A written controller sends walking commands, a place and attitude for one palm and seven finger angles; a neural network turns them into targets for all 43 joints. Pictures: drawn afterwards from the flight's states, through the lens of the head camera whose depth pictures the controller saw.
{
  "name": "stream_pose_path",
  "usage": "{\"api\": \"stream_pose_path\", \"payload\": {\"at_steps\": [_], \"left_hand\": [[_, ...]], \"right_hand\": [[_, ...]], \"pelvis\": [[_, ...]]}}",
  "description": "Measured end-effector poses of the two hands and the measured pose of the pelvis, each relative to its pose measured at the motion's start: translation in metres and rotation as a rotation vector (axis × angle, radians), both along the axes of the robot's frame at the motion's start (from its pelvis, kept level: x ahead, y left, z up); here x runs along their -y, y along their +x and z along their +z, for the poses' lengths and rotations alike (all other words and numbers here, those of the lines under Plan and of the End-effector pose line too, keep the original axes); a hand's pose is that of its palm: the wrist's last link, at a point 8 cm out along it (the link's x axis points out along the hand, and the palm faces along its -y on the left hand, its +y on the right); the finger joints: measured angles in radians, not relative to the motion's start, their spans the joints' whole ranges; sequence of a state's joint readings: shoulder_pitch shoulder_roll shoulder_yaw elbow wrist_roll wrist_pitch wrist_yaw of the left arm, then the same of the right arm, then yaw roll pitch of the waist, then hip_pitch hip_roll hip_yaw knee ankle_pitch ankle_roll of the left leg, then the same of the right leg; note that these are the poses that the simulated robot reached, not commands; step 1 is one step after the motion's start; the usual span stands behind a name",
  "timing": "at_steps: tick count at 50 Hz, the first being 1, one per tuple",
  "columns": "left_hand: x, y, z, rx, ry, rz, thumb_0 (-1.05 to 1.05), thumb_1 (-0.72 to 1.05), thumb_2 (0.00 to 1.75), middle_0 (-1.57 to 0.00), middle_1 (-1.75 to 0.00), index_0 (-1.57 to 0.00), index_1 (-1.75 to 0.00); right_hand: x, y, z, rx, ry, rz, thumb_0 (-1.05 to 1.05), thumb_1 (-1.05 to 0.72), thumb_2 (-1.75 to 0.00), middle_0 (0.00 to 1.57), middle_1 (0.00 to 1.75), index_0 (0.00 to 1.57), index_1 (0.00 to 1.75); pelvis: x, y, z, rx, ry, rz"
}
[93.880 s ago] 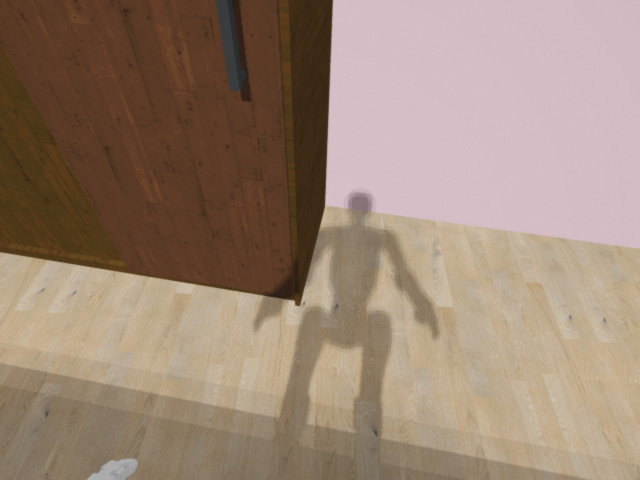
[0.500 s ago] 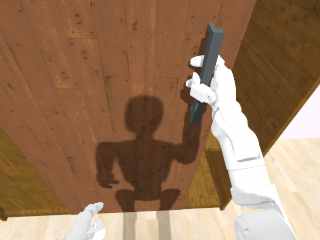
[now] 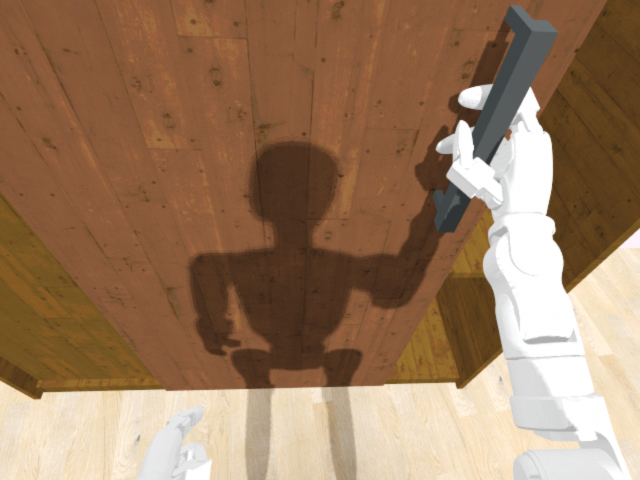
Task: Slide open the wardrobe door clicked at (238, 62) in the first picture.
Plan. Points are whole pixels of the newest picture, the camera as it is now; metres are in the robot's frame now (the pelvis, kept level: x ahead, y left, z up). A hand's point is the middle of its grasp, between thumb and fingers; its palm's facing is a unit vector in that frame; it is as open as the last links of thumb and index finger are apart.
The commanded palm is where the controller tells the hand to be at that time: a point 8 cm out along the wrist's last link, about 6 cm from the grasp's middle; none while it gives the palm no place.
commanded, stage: step sideways, sliding the door along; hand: right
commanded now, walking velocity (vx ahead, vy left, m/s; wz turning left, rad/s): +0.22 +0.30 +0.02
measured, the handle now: (474, 137) +0.42 -0.16 +0.22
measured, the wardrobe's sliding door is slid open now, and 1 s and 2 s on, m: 0.24 0.34 0.39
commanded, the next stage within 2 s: stop walking and hold the door there in 1.76 s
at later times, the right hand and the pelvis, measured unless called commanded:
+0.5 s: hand (436, 161) +0.39 -0.11 +0.21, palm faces +0.36 +0.93 -0.05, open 6.2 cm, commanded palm +0.35 -0.08 +0.22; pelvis +0.09 +0.11 +0.01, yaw -6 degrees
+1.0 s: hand (368, 157) +0.39 -0.04 +0.22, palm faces +0.30 +0.95 +0.07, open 6.3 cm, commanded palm +0.34 -0.01 +0.20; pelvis +0.14 +0.14 +0.02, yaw -3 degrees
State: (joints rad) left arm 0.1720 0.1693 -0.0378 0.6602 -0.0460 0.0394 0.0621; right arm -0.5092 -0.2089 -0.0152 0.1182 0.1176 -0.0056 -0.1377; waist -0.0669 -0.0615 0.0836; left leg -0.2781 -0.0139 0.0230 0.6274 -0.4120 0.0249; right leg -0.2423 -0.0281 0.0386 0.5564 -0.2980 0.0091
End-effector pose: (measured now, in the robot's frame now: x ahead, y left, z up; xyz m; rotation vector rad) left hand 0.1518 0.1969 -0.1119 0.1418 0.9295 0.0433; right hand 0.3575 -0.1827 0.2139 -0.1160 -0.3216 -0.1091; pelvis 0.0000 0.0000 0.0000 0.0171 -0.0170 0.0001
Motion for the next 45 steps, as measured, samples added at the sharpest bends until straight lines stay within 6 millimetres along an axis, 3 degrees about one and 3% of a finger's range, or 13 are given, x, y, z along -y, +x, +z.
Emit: {"api": "stream_pose_path", "payload": {"at_steps": [6, 9, 12, 19, 27, 32, 38, 41, 45], "left_hand": [[-0.047, 0.029, 0.0, 0.007, 0.053, -0.019, 0.01, 0.91, 0.9, -0.2, -0.3, -0.2, -0.3], [-0.064, 0.05, 0.011, 0.015, 0.105, -0.045, 0.01, 0.91, 0.9, -0.2, -0.3, -0.2, -0.3], [-0.075, 0.079, 0.012, 0.071, 0.136, -0.074, 0.01, 0.91, 0.9, -0.2, -0.3, -0.2, -0.3], [-0.06, 0.13, 0.023, 0.074, 0.026, -0.182, 0.01, 0.91, 0.9, -0.19, -0.3, -0.2, -0.29], [-0.054, 0.19, 0.023, 0.112, -0.081, -0.319, 0.01, 0.91, 0.9, -0.2, -0.3, -0.2, -0.3], [-0.092, 0.201, 0.005, 0.141, -0.104, -0.384, 0.0, 0.91, 0.9, -0.2, -0.3, -0.37, -0.39], [-0.123, 0.2, 0.009, 0.121, -0.013, -0.315, 0.01, 0.91, 0.9, -0.2, -0.3, -0.45, -0.42], [-0.13, 0.196, 0.009, 0.137, 0.028, -0.271, 0.01, 0.91, 0.9, -0.19, -0.3, -0.44, -0.42], [-0.129, 0.188, 0.023, 0.113, 0.035, -0.194, 0.01, 0.91, 0.9, -0.19, -0.3, -0.37, -0.39]], "right_hand": [[-0.006, -0.002, -0.004, 0.072, 0.041, -0.088, -0.08, -0.74, -0.83, 0.58, 1.4, 0.28, 1.4], [-0.007, -0.002, -0.005, 0.1, 0.044, -0.106, -0.08, -0.72, -0.82, 0.54, 1.4, 0.29, 1.38], [-0.008, -0.001, -0.008, 0.143, 0.024, -0.112, -0.09, -0.73, -0.82, 0.55, 1.41, 0.26, 1.32], [-0.016, -0.001, -0.009, 0.155, 0.03, -0.145, -0.09, -0.72, -0.82, 0.57, 1.42, 0.27, 1.25], [-0.032, -0.002, -0.009, 0.162, -0.006, -0.275, -0.1, -0.69, -0.83, 0.59, 1.44, 0.3, 1.2], [-0.046, -0.002, -0.011, 0.2, -0.035, -0.421, -0.11, -0.67, -0.83, 0.64, 1.48, 0.26, 1.15], [-0.065, -0.003, -0.011, 0.215, 0.001, -0.418, -0.09, -0.67, -0.82, 0.6, 1.5, 0.28, 1.21], [-0.073, -0.001, -0.014, 0.25, 0.012, -0.344, -0.09, -0.67, -0.78, 0.57, 1.53, 0.26, 1.18], [-0.086, -0.001, -0.014, 0.237, 0.071, -0.249, -0.07, -0.68, -0.76, 0.51, 1.59, 0.28, 1.19]], "pelvis": [[-0.035, 0.017, -0.009, 0.019, 0.023, -0.055], [-0.042, 0.027, -0.006, 0.011, -0.003, -0.062], [-0.045, 0.034, -0.016, 0.005, 0.003, -0.077], [-0.075, 0.053, 0.001, 0.024, 0.028, -0.104], [-0.128, 0.1, 0.002, 0.057, 0.074, -0.106], [-0.163, 0.13, -0.02, 0.098, 0.049, -0.157], [-0.153, 0.131, -0.011, 0.054, 0.019, -0.118], [-0.143, 0.131, -0.019, 0.055, 0.037, -0.117], [-0.138, 0.133, -0.005, 0.073, 0.047, -0.09]]}}
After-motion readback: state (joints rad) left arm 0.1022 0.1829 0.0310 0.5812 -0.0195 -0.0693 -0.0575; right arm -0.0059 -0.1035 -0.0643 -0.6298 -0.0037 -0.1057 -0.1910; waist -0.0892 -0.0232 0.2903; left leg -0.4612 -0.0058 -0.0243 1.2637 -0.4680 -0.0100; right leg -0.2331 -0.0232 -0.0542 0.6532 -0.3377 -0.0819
